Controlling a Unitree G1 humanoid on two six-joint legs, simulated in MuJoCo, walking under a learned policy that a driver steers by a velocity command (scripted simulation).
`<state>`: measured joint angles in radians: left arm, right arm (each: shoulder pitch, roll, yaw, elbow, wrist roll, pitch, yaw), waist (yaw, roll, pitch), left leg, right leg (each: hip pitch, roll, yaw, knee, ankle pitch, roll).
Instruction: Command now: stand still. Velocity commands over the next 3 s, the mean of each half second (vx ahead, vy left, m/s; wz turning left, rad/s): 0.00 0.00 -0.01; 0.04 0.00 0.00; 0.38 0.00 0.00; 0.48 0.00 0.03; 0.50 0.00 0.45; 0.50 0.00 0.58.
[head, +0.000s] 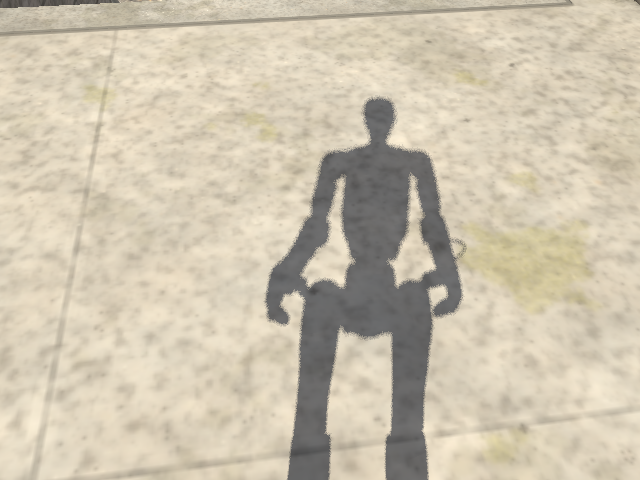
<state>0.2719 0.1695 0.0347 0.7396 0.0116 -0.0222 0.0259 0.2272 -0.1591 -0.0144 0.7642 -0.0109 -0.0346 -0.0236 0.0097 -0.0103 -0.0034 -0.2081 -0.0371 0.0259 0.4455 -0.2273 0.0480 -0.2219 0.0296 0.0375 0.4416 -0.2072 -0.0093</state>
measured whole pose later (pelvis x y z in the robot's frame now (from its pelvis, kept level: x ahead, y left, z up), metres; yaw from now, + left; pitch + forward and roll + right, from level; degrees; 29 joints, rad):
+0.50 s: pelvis +0.00 +0.01 +0.00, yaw +0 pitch -1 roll +0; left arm 0.28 0.16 0.04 0.84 0.01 -0.02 0.04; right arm 0.26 -0.15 -0.03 0.84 -0.01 -0.04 -0.03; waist 0.00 -0.01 0.00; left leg -0.18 -0.05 0.02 0.40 -0.21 0.06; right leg -0.19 0.01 0.04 0.40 -0.19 0.00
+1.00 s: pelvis +0.02 +0.01 +0.00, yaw +0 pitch +0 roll +0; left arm 0.33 0.16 0.04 0.97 0.03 -0.01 0.03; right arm 0.33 -0.17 -0.04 0.94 -0.01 -0.02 -0.04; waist -0.01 -0.01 -0.03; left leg -0.14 -0.07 0.02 0.36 -0.25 0.10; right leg -0.24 0.00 0.00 0.55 -0.37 -0.02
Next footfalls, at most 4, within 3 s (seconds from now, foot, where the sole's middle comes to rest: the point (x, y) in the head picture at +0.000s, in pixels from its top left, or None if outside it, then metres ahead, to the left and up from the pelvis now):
1.20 right None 0.14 -0.12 -0.78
1.68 left None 0.50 0.07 -0.78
2.24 right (366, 360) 0.83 -0.08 -0.78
2.78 left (254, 297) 1.02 0.20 -0.78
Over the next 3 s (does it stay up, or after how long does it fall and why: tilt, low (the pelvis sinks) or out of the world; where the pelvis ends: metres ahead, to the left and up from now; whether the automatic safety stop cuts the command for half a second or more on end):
stays up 1.01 0.15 0.00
